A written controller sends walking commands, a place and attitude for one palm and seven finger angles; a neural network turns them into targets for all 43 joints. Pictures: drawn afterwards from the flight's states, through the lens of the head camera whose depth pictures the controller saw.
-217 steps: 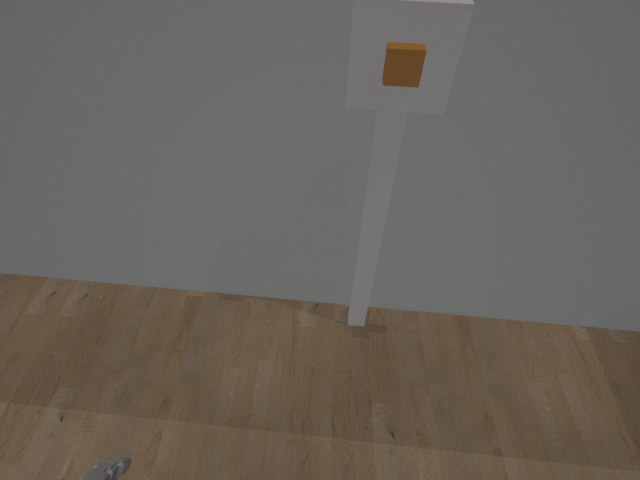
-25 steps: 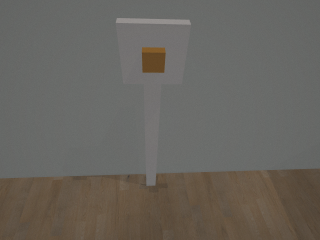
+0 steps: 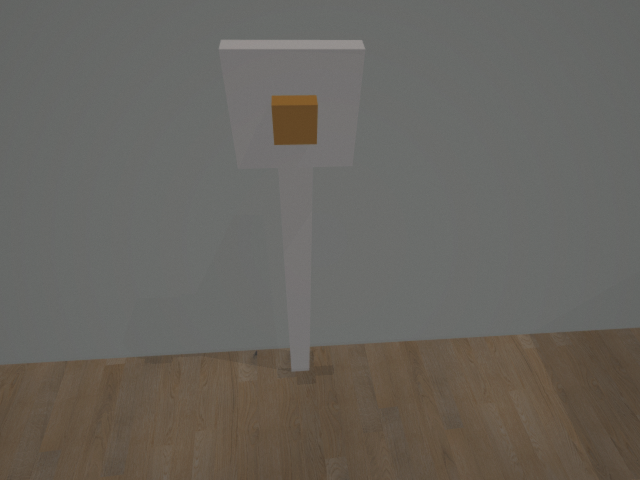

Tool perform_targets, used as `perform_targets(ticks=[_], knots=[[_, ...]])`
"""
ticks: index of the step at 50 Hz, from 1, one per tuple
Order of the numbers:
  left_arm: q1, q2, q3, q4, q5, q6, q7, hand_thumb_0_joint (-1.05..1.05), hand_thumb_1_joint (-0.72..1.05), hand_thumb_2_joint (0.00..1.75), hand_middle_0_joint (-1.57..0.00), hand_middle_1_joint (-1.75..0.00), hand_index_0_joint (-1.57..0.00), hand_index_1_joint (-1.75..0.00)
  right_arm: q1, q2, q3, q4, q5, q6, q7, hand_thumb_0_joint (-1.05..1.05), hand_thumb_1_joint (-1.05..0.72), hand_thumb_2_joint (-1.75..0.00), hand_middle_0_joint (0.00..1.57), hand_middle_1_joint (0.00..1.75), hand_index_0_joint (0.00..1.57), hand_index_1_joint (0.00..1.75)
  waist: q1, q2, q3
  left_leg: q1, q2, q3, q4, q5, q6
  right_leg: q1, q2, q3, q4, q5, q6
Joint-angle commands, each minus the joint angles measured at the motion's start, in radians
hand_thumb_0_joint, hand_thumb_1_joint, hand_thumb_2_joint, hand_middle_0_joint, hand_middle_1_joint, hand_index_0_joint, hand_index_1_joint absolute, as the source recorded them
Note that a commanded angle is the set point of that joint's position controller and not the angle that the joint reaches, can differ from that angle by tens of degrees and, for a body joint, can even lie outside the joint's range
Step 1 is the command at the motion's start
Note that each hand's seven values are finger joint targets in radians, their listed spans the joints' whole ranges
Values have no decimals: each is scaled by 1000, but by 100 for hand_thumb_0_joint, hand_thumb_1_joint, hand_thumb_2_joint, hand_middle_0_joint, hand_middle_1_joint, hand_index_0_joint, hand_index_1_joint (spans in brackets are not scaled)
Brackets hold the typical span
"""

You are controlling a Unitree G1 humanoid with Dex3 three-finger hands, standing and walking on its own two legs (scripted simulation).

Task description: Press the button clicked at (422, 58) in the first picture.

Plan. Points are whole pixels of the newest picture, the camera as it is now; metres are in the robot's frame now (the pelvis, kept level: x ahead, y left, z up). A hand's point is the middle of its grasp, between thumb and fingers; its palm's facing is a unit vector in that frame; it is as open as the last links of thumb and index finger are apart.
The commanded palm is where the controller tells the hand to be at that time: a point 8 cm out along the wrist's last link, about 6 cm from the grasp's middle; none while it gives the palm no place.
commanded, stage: look again from close up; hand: left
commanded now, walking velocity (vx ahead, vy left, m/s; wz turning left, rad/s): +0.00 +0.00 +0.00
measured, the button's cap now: (294, 119) +0.55 +0.07 +0.18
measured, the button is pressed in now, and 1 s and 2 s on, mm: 0 0 0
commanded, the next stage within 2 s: shuffle to correct the standing spot in 0.50 s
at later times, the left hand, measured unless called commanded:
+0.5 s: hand out of the picture -0.03 +0.17 -0.19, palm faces +0.05 -0.98 -0.17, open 7.4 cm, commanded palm none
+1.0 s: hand out of the picture -0.07 +0.14 -0.18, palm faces +0.13 -0.98 -0.17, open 7.4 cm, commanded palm none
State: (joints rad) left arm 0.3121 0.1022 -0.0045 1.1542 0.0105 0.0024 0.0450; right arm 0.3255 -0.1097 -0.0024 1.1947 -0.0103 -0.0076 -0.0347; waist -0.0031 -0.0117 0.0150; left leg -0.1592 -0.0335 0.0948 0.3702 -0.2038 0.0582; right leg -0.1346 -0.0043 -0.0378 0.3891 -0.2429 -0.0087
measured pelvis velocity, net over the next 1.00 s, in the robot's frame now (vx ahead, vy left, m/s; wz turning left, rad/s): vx -0.01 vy -0.03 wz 0.08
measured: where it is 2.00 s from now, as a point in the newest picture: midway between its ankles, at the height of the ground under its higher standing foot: outside the picture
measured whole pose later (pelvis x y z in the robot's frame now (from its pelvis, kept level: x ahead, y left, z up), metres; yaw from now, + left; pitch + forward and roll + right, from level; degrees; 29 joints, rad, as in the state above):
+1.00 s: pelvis -0.01 -0.03 -0.01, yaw +5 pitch +1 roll -1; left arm 0.42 0.14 0.03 1.04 0.04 0.02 0.02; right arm 0.37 -0.15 -0.04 1.10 -0.03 0.01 -0.03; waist 0.00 -0.01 -0.03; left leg -0.34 0.00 0.03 0.61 -0.35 0.06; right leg -0.22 0.02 -0.12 0.48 -0.30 -0.05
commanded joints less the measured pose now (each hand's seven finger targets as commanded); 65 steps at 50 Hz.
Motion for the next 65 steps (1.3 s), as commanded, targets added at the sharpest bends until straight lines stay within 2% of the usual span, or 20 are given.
perform_targets(ticks=[1, 2, 3, 5, 7, 14, 30, 36, 41, 45, 48, 49, 53, 58, 59, 60, 61, 62, 63, 65], knots=[[86, 77, 9, -11, -2, -15, 2, 0, 90, 90, -20, -30, -20, -30, 66, -81, -7, -25, 3, -13, -10, 0, -90, -90, 20, 30, 20, 30, -1, 12, 79, -8, 143, -142, -87, 56, -18, -71, -105, 96, -74, 84, -17], [107, 117, -5, -7, 20, -46, 35, 0, 90, 90, -20, -30, -20, -30, -25, -132, 5, -113, 9, -32, 9, 0, -90, -90, 20, 30, 20, 30, 23, 44, 121, -101, 153, -123, 100, 213, -43, -105, -129, 95, -39, 242, -21], [119, 148, 2, -24, 11, -59, 27, 0, 90, 90, -20, -30, -20, -30, -39, -113, 9, -145, 6, -32, 15, 0, -90, -90, 20, 30, 20, 30, 7, 56, 92, -82, 126, -121, 78, 151, -49, -96, -152, 115, -20, 332, -37], [106, 124, -1, -46, 2, -59, 18, 0, 90, 90, -20, -30, -20, -30, 45, -89, 3, -131, -4, -36, 5, 0, -90, -90, 20, 30, 20, 30, -10, 33, -61, -49, 119, -148, 70, 115, -25, -13, -139, 106, 35, 247, -53], [97, 109, 0, -57, 0, -52, 13, 0, 90, 90, -20, -30, -20, -30, 44, -109, -2, -139, -1, -34, 2, 0, -90, -90, 20, 30, 20, 30, -11, 26, -98, -29, 133, -154, 68, 144, -14, -14, -120, 96, 43, 171, -51], [95, 99, -3, -80, 7, -31, 4, 0, 90, 90, -20, -30, -20, -30, 24, -130, -6, -157, -4, -23, 6, 0, -90, -90, 20, 30, 20, 30, -4, -11, 95, -133, 136, -180, -5, -12, 0, -124, -93, 72, 29, 20, -43], [109, 125, 0, -110, 7, -22, -3, 0, 90, 90, -20, -30, -20, -30, 8, -145, -3, -147, -2, -25, 9, 0, -90, -90, 20, 30, 20, 30, 8, 10, 72, -138, 139, -183, -66, -87, -4, -79, -99, 71, -12, 32, -30], [131, 106, 13, -120, 28, 3, -24, 0, 90, 90, -20, -30, -20, -30, 28, -203, -37, -142, -13, -4, 1, 0, -90, -90, 20, 30, 20, 30, 4, 75, 107, -221, 235, -346, -192, -481, 57, -138, -29, -27, 121, -149, -22], [154, 82, 28, -132, 30, 18, -40, 0, 90, 90, -20, -30, -20, -30, 37, -214, -59, -155, -18, -1, -9, 0, -90, -90, 20, 30, 20, 30, 4, 106, 97, -245, 286, -426, -205, -489, 111, -163, -15, -26, 219, -136, -27], [193, 89, 41, -126, 27, 6, -43, 0, 90, 90, -20, -30, -20, -30, 38, -184, -64, -160, -19, -5, -9, 0, -90, -90, 20, 30, 20, 30, 22, 10, 56, -302, 207, -322, -89, -369, 62, -10, -36, 10, 15, -105, -37], [249, 149, 54, -117, 26, 0, -24, 0, 90, 90, -20, -30, -20, -30, 15, -102, -43, -183, -16, -11, -3, 0, -90, -90, 20, 30, 20, 30, 45, -224, 63, -466, 32, -51, 251, -243, 6, 74, -217, 244, -160, -350, -134], [250, 150, 58, -124, 25, -2, -17, 0, 90, 90, -20, -30, -20, -30, -17, -98, -44, -192, -14, -13, -1, 0, -90, -90, 20, 30, 20, 30, 56, -264, 79, -478, 27, -6, 437, -263, 6, 39, -287, 304, -229, -322, -175], [201, 117, 49, -127, 28, -22, -8, 0, 90, 90, -20, -30, -20, -30, -17, -67, -42, -185, -14, -11, 14, 0, -90, -90, 20, 30, 20, 30, 10, -17, 82, -466, 75, -2, 602, -251, 1, 23, -259, 144, -160, 92, -226], [193, 123, 39, -104, 28, -9, -18, 0, 90, 90, -20, -30, -20, -30, 38, -32, -28, -169, -13, -19, 4, 0, -90, -90, 20, 30, 20, 30, -19, -97, 60, -167, 49, 78, 231, -83, -14, -90, -156, 17, -34, 251, -166], [192, 116, 37, -103, 21, -4, -22, 0, 90, 90, -20, -30, -20, -30, 94, -53, -31, -148, -15, -24, -2, 0, -90, -90, 20, 30, 20, 30, -39, -63, 27, -48, 62, 67, 133, 11, -14, -125, -131, 3, 56, 269, -139], [202, 95, 32, -109, 18, -4, -29, 0, 90, 90, -20, -30, -20, -30, 168, -106, -45, -123, -16, -29, -14, 0, -90, -90, 20, 30, 20, 30, -65, -4, -17, 104, 165, -42, 83, 108, 9, -204, -100, -19, 205, 231, -99], [230, 48, 26, -122, 14, -5, -35, 0, 90, 90, -20, -30, -20, -30, 238, -209, -66, -112, -24, -37, -27, 0, -90, -90, 20, 30, 20, 30, -74, 206, -81, 245, 437, -410, 1, 266, 117, -403, -28, -84, 415, -56, -33], [189, 79, 30, -151, 24, -2, -37, 0, 90, 90, -20, -30, -20, -30, 265, -258, -77, -109, -20, -26, -34, 0, -90, -90, 20, 30, 20, 30, -90, 196, -76, 219, 590, -572, -70, 307, 229, -468, -15, -17, 640, -323, -29], [147, 107, 43, -171, 33, 8, -38, 0, 90, 90, -20, -30, -20, -30, 227, -263, -77, -122, -17, -23, -34, 0, -90, -90, 20, 30, 20, 30, -78, 117, -25, 119, 589, -537, -96, 197, 243, -483, -49, 50, 734, -306, -35], [93, 94, 56, -163, 40, 12, -46, 0, 90, 90, -20, -30, -20, -30, 114, -184, -53, -135, -21, -35, -35, 0, -90, -90, 20, 30, 20, 30, -33, 121, 107, -72, 486, -387, -130, 202, 169, -492, -76, 76, 795, -171, -11]])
